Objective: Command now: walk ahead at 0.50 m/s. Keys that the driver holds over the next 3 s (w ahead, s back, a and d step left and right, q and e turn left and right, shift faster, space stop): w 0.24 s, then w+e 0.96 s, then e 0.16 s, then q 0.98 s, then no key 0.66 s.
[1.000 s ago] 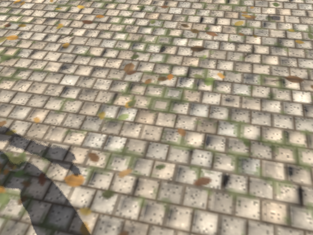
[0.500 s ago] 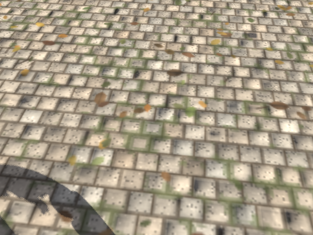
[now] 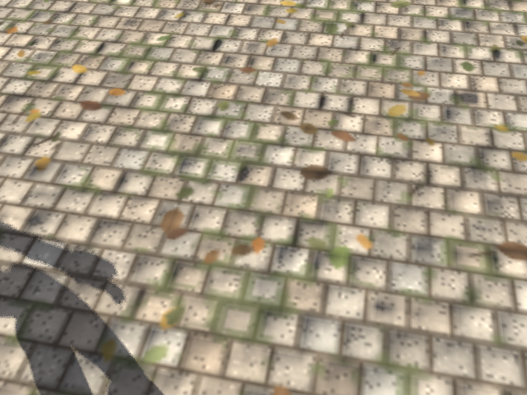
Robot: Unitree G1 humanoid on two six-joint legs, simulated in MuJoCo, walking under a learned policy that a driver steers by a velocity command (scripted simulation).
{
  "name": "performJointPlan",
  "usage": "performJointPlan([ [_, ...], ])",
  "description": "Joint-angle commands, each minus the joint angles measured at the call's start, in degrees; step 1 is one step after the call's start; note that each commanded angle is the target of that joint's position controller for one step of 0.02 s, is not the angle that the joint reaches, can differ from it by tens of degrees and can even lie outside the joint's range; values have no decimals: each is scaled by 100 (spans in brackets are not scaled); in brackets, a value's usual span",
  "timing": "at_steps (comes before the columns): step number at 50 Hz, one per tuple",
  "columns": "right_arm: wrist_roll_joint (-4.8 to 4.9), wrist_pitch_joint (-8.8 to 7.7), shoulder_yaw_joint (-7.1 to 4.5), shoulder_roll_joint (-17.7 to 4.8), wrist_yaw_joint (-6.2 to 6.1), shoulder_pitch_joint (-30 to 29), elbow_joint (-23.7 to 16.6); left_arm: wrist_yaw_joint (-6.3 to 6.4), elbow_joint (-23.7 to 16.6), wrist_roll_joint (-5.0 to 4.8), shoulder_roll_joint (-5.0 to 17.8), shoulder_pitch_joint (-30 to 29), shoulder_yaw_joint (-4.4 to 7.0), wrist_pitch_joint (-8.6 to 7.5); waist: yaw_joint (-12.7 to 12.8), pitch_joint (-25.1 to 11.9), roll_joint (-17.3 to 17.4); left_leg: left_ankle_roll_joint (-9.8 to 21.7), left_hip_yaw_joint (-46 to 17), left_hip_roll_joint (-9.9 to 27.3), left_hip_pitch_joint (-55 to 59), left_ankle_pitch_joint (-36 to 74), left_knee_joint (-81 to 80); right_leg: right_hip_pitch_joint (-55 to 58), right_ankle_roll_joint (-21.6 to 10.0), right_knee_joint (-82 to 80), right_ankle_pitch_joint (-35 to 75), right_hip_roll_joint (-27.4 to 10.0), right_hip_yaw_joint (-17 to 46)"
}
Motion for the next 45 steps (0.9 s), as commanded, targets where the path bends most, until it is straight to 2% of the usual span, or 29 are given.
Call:
performJointPlan([
  [1,-66,38,-78,-250,-17,-9,-270,101,-230,-10,830,14,166,-67,-167,17,-462,-142,-138,236,-673,755,-672,320,-870,-1060,1177,-1635,1272],
  [6,-45,-33,-20,-105,64,-970,-545,195,-55,-66,884,417,161,-4,105,232,-521,-173,122,-23,-468,1990,-2301,417,-643,-1171,966,-1395,758],
  [11,15,-101,26,-132,206,-1657,-835,227,220,-108,920,842,201,113,259,451,-529,-20,145,-160,-664,1695,-2984,1306,-619,-855,1192,-1737,750],
  [13,21,-148,-1,-235,266,-1672,-908,255,261,-131,965,838,235,171,155,401,-572,106,142,-230,-467,1292,-3159,1575,-553,-561,1628,-1884,848],
  [14,22,-171,-45,-330,274,-1484,-885,263,251,-137,1006,767,250,197,9,285,-637,163,191,-335,-97,1084,-3235,1608,-504,-335,2116,-1895,900],
  [15,16,-195,-122,-477,263,-1070,-793,265,213,-139,1065,632,264,224,-248,30,-738,240,332,-525,593,939,-3302,1542,-442,115,2989,-1819,890],
  [16,9,-207,-264,-723,225,-169,-520,260,161,-122,984,504,224,250,-691,-498,-685,380,424,-651,1848,1062,-3385,1220,-300,1070,3462,-1521,731],
  [17,-87,-213,-394,-1123,160,953,-278,253,8,-51,798,459,130,245,-1080,-1362,-323,709,-411,163,3725,1119,-3115,45,-98,2677,2301,-1159,526],
  [18,-122,-165,-501,-1552,150,1515,-123,204,-15,-71,9,1239,-82,145,-771,-2250,1114,1551,-2992,1645,5877,87,-3562,-2327,338,4858,-1174,-141,341],
  [19,-88,-158,-334,-1004,146,1450,-158,202,58,-197,450,1003,14,36,-917,-2327,975,1469,-3767,1701,5699,-458,-4190,-2876,278,5680,-2542,-202,1205],
  [20,-61,-173,-246,-722,125,946,-220,209,-115,-342,855,515,143,-12,-828,-1416,754,1165,-2871,1547,4931,-478,-4326,-3293,201,5906,-2178,-501,1198],
  [21,-73,-190,-184,-530,118,457,-321,250,-194,-346,864,219,156,-9,-644,-901,377,987,-2143,1367,4054,-192,-4504,-3166,174,5728,-1643,-822,1035],
  [22,-106,-214,-137,-339,136,121,-331,290,-217,-273,798,68,195,31,-481,-506,208,876,-1589,1167,3282,111,-4758,-2924,177,5415,-1270,-1004,993],
  [23,-165,-245,-101,-219,141,-52,-314,300,-182,-246,680,217,230,116,-270,-368,360,773,-1117,990,2797,319,-4955,-2542,163,5200,-1010,-1169,1048],
  [24,-188,-253,-104,-180,148,-115,-279,289,-157,-248,518,342,224,205,-169,-283,419,755,-822,897,2502,420,-5117,-2311,158,5097,-893,-1219,1038],
  [25,-185,-267,-120,-210,137,-111,-242,283,-164,-256,391,382,218,282,-111,-192,377,783,-543,865,2330,599,-5236,-2278,166,5018,-823,-1254,1012],
  [27,-192,-291,-170,-376,83,-51,-179,292,-312,-229,380,163,243,380,-66,-3,246,834,-133,869,2236,951,-5395,-2576,216,4786,-432,-1291,1030],
  [30,-213,-263,-209,-506,-19,115,-122,244,-498,-175,403,-248,267,381,-130,131,98,805,374,820,2477,1340,-5457,-3011,308,4019,407,-1249,1071],
  [33,-187,-213,-223,-614,-85,222,-134,126,-684,-155,318,-783,213,333,-278,236,22,693,882,718,2650,1568,-5477,-2915,315,3043,1080,-1170,726],
  [37,-102,-84,-272,-758,-120,698,-40,-27,-1063,-146,235,-1577,124,329,-576,485,-99,663,1193,934,3418,1858,-5288,-3170,215,2285,982,-1074,339],
  [39,-52,11,-304,-824,-115,809,-21,-107,-1249,-161,271,-1767,119,340,-577,516,-34,607,1310,1060,3838,2359,-5000,-3209,107,2089,563,-976,165],
  [41,-11,87,-348,-972,-127,666,-97,-166,-1364,-170,432,-1642,186,360,-360,294,160,486,1488,1097,4029,3991,-4419,-2680,-82,2001,24,-685,-129],
  [42,13,127,-374,-1064,-142,586,-141,-174,-1356,-175,568,-1367,256,377,-156,57,292,424,1554,1089,4063,4963,-3897,-2203,-200,2034,-274,-465,-295],
  [43,28,174,-388,-1126,-149,486,-185,-169,-1249,-200,783,-770,374,385,207,-281,333,341,1627,1009,3948,5569,-3012,-1414,-360,1925,-395,-211,-410],
  [44,46,188,-361,-1094,-151,382,-237,-102,-1010,-210,1129,180,571,390,712,-770,179,128,1733,767,3348,5151,-1718,29,-590,1466,17,14,-324],
  [45,-138,123,-239,-727,-132,500,-392,41,-860,-197,1718,845,747,446,778,-1248,-822,-152,1725,404,1708,2240,188,1692,-958,1371,126,-1019,1352],
])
